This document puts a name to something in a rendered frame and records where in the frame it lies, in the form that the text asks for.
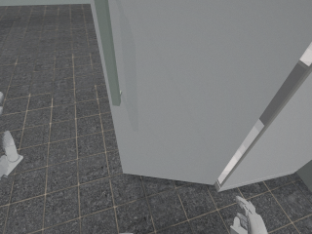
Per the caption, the handle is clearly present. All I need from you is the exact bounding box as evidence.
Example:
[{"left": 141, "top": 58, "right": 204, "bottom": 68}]
[{"left": 94, "top": 0, "right": 122, "bottom": 106}]

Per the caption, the robot right hand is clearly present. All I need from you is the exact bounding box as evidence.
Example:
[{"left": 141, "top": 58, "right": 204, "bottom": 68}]
[{"left": 230, "top": 196, "right": 268, "bottom": 234}]

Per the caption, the robot left hand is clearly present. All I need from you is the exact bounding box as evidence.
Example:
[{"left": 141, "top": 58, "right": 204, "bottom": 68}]
[{"left": 0, "top": 92, "right": 23, "bottom": 180}]

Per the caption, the fridge door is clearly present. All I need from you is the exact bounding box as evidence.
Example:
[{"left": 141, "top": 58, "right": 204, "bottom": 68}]
[{"left": 90, "top": 0, "right": 312, "bottom": 185}]

